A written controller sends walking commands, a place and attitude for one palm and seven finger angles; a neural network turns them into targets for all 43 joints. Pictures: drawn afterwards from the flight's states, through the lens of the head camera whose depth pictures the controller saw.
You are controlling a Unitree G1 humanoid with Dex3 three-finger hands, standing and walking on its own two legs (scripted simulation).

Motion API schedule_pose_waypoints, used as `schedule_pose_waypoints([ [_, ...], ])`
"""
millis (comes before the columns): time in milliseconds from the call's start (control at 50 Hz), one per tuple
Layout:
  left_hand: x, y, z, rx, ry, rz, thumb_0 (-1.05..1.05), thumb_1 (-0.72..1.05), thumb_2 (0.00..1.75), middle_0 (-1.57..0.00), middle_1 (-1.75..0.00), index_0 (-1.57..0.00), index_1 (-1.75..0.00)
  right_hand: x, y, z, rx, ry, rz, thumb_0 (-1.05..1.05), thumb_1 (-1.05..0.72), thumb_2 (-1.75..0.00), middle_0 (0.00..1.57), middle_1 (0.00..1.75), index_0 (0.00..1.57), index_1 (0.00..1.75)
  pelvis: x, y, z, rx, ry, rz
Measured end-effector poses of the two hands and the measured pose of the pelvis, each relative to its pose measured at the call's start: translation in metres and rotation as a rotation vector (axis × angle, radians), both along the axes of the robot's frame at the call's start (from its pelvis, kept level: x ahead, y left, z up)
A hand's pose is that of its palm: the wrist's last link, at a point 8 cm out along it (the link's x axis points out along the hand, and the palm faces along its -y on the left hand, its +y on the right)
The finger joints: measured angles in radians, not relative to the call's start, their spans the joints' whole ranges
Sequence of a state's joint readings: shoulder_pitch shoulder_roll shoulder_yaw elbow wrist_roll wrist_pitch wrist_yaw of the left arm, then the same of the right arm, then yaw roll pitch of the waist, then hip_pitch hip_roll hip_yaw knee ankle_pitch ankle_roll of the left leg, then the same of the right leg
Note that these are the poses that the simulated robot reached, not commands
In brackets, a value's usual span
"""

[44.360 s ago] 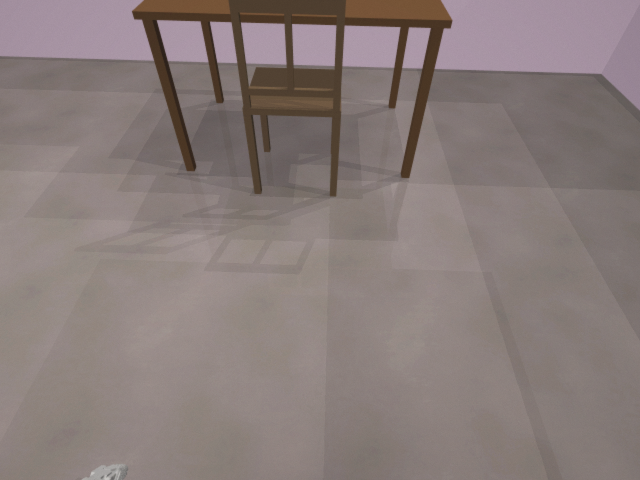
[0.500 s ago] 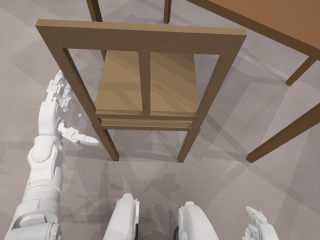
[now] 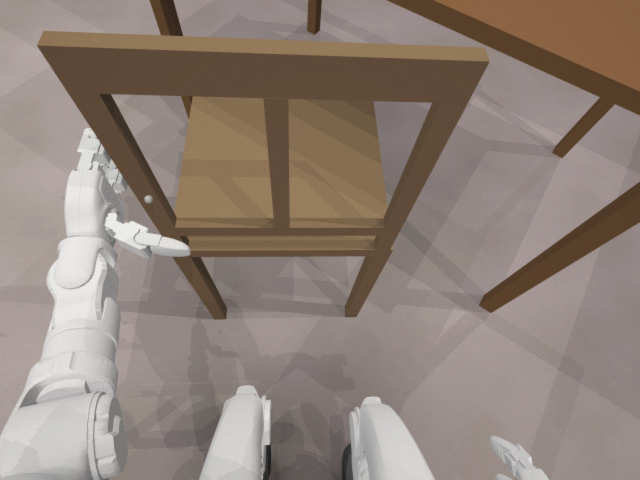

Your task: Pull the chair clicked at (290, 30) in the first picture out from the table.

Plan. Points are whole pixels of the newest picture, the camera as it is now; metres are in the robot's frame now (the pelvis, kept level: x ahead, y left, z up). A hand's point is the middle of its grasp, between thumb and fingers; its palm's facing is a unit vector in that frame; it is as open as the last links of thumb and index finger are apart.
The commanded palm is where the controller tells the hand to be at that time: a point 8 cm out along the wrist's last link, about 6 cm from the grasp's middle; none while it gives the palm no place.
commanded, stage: push the fingers through the gap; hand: left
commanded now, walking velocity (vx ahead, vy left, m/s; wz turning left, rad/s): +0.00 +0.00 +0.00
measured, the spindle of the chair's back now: (279, 172) +0.49 +0.06 +0.03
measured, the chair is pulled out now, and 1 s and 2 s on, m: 0.23 0.23 0.25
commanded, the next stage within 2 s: hook a spindle and tug to test in 0.44 s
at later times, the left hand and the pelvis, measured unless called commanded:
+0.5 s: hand (152, 197) +0.44 +0.21 +0.04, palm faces +0.08 -1.00 -0.04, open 17.0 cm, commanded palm +0.41 +0.25 +0.04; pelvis +0.00 +0.00 +0.00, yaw +0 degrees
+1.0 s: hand (146, 194) +0.44 +0.22 +0.04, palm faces +0.09 -1.00 -0.03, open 14.1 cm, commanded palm +0.42 +0.25 +0.04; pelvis +0.00 +0.00 +0.00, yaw +0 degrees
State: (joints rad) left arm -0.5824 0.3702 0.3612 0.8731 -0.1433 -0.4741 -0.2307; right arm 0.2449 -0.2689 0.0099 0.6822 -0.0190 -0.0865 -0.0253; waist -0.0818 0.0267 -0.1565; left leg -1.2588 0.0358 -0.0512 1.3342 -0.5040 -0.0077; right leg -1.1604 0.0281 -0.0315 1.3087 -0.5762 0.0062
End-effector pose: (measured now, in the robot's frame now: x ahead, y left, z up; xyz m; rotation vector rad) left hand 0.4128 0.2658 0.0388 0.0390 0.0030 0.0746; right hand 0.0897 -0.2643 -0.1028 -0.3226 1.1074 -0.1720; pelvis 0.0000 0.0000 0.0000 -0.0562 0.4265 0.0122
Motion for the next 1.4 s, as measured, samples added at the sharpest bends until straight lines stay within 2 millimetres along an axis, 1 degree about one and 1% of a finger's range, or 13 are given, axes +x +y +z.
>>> schedule_pose_waypoints([
  [80,0.008,-0.001,0.001,0.003,-0.006,-0.001,-0.01,-0.50,0.30,-0.07,-0.08,-0.06,-0.08,-0.004,0.000,-0.001,-0.001,0.015,-0.006,0.01,-0.91,-0.90,0.20,0.30,0.20,0.30,0.000,0.001,-0.001,-0.002,0.006,0.000],
  [160,0.011,-0.004,0.004,0.004,-0.010,-0.009,-0.01,-0.50,0.30,-0.07,-0.08,-0.06,-0.08,-0.008,0.000,0.000,0.006,0.027,-0.019,0.01,-0.91,-0.90,0.20,0.30,0.20,0.30,0.001,0.001,0.000,-0.001,0.006,-0.005],
  [360,0.001,-0.003,0.003,0.007,-0.005,0.010,-0.01,-0.50,0.30,-0.07,-0.08,-0.06,-0.08,-0.009,0.001,0.002,0.016,0.030,-0.023,0.01,-0.91,-0.90,0.20,0.30,0.20,0.30,0.002,0.000,0.004,0.002,-0.003,-0.006],
  [620,-0.002,-0.006,0.005,0.009,-0.009,0.009,-0.01,-0.50,0.30,-0.07,-0.10,-0.05,-0.10,0.000,-0.002,0.002,0.013,0.004,-0.007,0.01,-0.91,-0.90,0.20,0.30,0.20,0.30,-0.001,-0.002,0.003,0.003,-0.008,-0.001],
  [680,-0.001,-0.005,0.005,0.005,-0.009,0.011,-0.01,-0.50,0.30,-0.09,-0.15,-0.07,-0.16,0.001,-0.002,0.001,0.013,0.001,-0.005,0.01,-0.91,-0.90,0.20,0.30,0.20,0.30,-0.002,-0.003,0.002,0.002,-0.009,0.000],
  [760,0.000,-0.004,0.004,0.003,-0.011,0.013,-0.01,-0.50,0.30,-0.13,-0.29,-0.11,-0.29,0.000,-0.002,0.000,0.009,0.004,-0.002,0.01,-0.91,-0.90,0.20,0.30,0.20,0.30,-0.002,-0.003,0.001,0.002,-0.008,0.001],
  [880,0.003,0.000,0.003,0.000,-0.009,0.010,-0.01,-0.50,0.30,-0.22,-0.56,-0.20,-0.57,-0.003,-0.003,-0.001,0.003,0.016,-0.006,0.01,-0.91,-0.90,0.20,0.30,0.20,0.30,-0.003,-0.003,-0.001,-0.001,-0.003,0.002],
  [940,0.003,0.001,0.003,-0.006,-0.008,0.012,-0.01,-0.47,0.32,-0.27,-0.72,-0.24,-0.72,-0.005,-0.002,-0.001,0.002,0.023,-0.010,0.01,-0.91,-0.90,0.20,0.30,0.20,0.30,-0.003,-0.002,0.000,-0.003,-0.002,0.002],
  [1040,0.005,0.003,0.003,-0.007,-0.003,0.016,-0.01,-0.33,0.38,-0.35,-0.98,-0.31,-0.99,-0.008,0.000,0.001,0.004,0.033,-0.016,0.01,-0.91,-0.90,0.20,0.30,0.20,0.30,-0.001,0.001,0.001,-0.005,0.000,0.001],
  [1100,0.006,0.005,0.003,-0.009,-0.003,0.019,-0.01,-0.20,0.43,-0.39,-1.14,-0.36,-1.14,-0.009,0.002,0.002,0.004,0.038,-0.016,0.01,-0.91,-0.90,0.20,0.30,0.20,0.30,-0.001,0.002,0.002,-0.006,0.001,0.002],
  [1160,0.008,0.005,0.003,-0.013,-0.006,0.021,-0.01,-0.06,0.49,-0.42,-1.25,-0.39,-1.27,-0.009,0.003,0.002,0.004,0.045,-0.013,0.01,-0.91,-0.90,0.20,0.30,0.20,0.30,0.000,0.004,0.002,-0.009,0.003,0.004],
  [1260,0.011,0.005,0.002,-0.017,-0.008,0.024,0.00,0.20,0.61,-0.44,-1.34,-0.41,-1.37,-0.007,0.006,0.004,0.004,0.051,-0.015,0.01,-0.91,-0.90,0.20,0.30,0.20,0.30,0.003,0.006,0.003,-0.011,0.007,0.004],
  [1400,0.014,0.004,0.003,-0.016,-0.005,0.020,0.00,0.58,0.77,-0.45,-1.38,-0.42,-1.41,-0.002,0.009,0.006,0.009,0.053,-0.016,0.01,-0.91,-0.90,0.20,0.30,0.20,0.30,0.006,0.008,0.005,-0.013,0.009,0.005],
])
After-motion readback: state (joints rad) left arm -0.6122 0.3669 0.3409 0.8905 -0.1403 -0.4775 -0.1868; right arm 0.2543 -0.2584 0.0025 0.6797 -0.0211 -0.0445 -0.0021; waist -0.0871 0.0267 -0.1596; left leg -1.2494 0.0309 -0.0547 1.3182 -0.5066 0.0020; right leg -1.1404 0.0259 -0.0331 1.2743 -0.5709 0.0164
